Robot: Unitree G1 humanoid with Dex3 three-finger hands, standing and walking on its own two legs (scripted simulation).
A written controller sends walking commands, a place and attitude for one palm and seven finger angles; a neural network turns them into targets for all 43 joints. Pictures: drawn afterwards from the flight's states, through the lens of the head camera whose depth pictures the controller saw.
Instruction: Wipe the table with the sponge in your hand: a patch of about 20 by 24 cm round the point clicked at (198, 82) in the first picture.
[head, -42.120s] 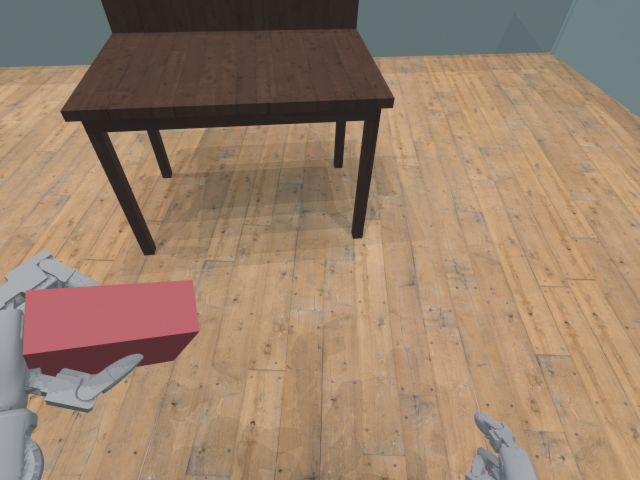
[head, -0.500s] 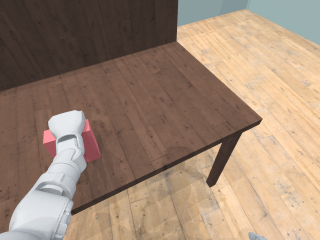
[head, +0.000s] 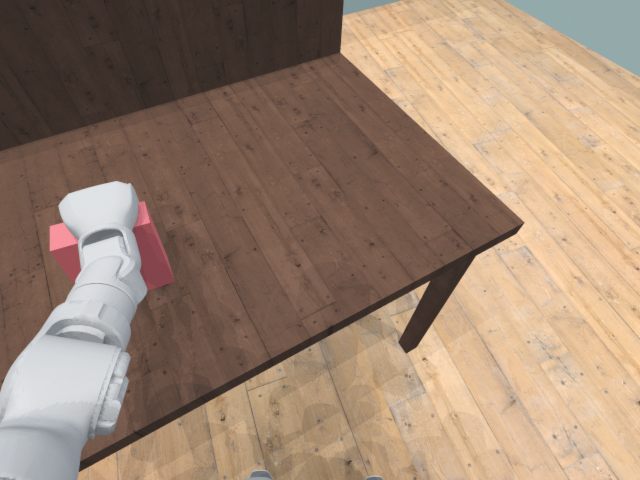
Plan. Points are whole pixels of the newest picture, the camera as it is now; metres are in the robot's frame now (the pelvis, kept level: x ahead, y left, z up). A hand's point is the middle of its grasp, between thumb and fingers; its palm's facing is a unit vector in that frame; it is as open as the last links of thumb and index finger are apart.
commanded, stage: wipe forward along the middle lane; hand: left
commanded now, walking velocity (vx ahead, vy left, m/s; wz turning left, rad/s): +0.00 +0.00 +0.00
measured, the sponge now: (123, 266) +0.42 +0.29 -0.03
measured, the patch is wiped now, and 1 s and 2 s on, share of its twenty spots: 1.00 1.00 1.00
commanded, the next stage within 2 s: slide back across to the first lane in 0.04 s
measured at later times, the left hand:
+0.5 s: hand (90, 226) +0.45 +0.32 +0.02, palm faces -0.09 -0.04 -1.00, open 9.3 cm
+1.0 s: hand (52, 252) +0.41 +0.36 +0.02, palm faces -0.10 -0.02 -0.99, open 9.3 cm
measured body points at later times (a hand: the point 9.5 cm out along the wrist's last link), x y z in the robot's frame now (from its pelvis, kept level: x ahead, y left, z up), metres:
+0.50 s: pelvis +0.03 +0.03 +0.01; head +0.09 +0.04 +0.45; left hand +0.45 +0.32 +0.08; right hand +0.08 -0.23 -0.12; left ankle +0.03 +0.11 -0.71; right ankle +0.02 -0.09 -0.71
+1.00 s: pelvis +0.04 +0.03 +0.01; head +0.09 +0.04 +0.46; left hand +0.41 +0.36 +0.08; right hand +0.17 -0.22 -0.10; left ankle +0.03 +0.11 -0.71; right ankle +0.02 -0.09 -0.71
